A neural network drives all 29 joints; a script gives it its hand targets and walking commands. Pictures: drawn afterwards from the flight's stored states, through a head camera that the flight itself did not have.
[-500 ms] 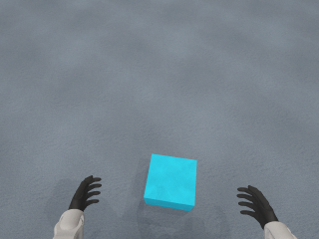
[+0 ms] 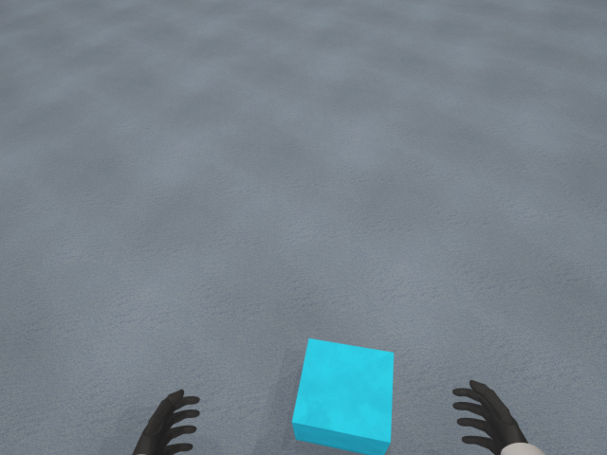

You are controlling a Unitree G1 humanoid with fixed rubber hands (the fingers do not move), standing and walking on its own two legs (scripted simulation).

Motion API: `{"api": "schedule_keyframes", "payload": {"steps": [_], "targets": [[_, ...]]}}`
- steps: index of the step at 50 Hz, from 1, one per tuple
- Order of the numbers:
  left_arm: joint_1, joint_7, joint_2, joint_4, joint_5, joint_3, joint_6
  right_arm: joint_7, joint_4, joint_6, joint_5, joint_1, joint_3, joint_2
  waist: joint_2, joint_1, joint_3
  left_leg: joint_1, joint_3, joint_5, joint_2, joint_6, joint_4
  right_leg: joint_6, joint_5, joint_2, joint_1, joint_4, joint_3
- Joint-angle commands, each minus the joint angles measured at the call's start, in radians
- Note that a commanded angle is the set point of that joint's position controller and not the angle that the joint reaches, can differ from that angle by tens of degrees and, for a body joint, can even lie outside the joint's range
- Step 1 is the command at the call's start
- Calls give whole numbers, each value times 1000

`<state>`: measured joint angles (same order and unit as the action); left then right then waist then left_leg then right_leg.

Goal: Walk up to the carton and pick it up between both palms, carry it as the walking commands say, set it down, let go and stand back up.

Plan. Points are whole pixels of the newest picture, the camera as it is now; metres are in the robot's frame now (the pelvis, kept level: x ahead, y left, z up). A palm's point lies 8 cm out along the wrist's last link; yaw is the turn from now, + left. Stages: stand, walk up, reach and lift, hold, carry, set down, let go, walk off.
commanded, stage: let go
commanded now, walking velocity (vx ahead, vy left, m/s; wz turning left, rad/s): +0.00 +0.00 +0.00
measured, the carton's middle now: (344, 396) +0.43 -0.06 -0.68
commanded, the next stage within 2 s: stand in 0.14 s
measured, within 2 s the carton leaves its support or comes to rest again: neither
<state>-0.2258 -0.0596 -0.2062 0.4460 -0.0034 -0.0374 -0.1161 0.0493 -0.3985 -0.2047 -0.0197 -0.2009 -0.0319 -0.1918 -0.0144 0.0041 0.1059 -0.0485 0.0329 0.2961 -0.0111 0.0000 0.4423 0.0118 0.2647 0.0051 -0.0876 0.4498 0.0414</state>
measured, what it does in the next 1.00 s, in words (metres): stands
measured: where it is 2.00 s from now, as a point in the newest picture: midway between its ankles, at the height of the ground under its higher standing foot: outside the picture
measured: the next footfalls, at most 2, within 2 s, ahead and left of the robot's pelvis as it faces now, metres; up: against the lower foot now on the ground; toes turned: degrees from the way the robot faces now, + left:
none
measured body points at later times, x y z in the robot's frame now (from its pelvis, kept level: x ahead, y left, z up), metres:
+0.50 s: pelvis +0.01 -0.02 +0.00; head +0.02 -0.03 +0.45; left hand +0.13 +0.29 -0.08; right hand +0.16 -0.30 -0.10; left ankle -0.03 +0.12 -0.74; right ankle -0.01 -0.13 -0.74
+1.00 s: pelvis +0.00 -0.01 +0.00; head +0.00 -0.02 +0.45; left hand +0.11 +0.29 -0.10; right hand +0.13 -0.31 -0.11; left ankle -0.03 +0.12 -0.74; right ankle -0.01 -0.13 -0.74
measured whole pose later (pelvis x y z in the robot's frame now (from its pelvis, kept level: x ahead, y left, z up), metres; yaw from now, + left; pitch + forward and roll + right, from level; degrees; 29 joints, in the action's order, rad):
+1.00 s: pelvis +0.00 -0.01 +0.00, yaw +1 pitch -2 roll +0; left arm -0.16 0.01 -0.35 0.89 -0.03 -0.03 0.00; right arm -0.02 -0.89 0.01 -0.03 -0.16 -0.01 -0.37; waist -0.03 0.01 0.01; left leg -0.10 0.05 0.26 0.01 0.02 0.39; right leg -0.01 0.24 0.02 -0.14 0.41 0.02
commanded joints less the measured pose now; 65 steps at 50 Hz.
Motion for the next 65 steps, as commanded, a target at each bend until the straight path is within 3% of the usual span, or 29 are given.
{"api": "schedule_keyframes", "payload": {"steps": [1, 7, 8, 11, 13, 19, 29, 65], "targets": [[40, 14, -100, -79, -6, -24, 25, -25, 102, -15, -11, 66, -31, -124, -5, 13, -96, -50, -18, -260, -18, 22, -58, 11, -194, 54, 31, -9, -58], [44, 18, -91, -35, -17, -23, 36, -56, 85, -51, -25, 71, -22, -143, 20, 28, -96, -46, 6, -261, -42, 4, -29, 18, -219, 47, -8, 2, -49], [18, 62, -239, 68, -50, -64, 54, -77, -29, 45, -13, 112, -56, -218, -15, -2, 23, -154, 7, -133, 38, 21, -17, 24, -151, -35, -188, -41, 7], [45, 73, -236, 78, -52, -66, 83, -68, -114, 135, -28, 60, -53, -223, -3, -15, -24, -152, 42, -17, 38, 14, -30, -1, 17, -54, -192, -89, 44], [58, 67, -231, 103, -46, -62, 98, -56, -144, 161, -25, 74, -49, -224, 14, -13, -87, -120, 48, -68, 44, 11, -16, -9, -5, -56, -167, -90, 51], [49, 67, -246, 179, -35, -59, 110, -59, -218, 197, -23, 77, -42, -264, 24, 3, -173, -96, 54, -256, 69, 9, -13, -12, -255, -64, -69, -43, 39], [56, 79, -289, 274, -30, -49, 114, -74, -319, 211, -19, 55, -31, -302, 18, 4, -165, -88, 62, -325, 83, 7, -27, -18, -327, -77, -38, -44, 48], [115, 71, -336, 476, -17, -12, 127, -70, -514, 227, -7, 80, -5, -350, 12, 4, -102, -87, 85, -203, 107, -1, -137, -27, -180, -104, -31, -130, 78]]}}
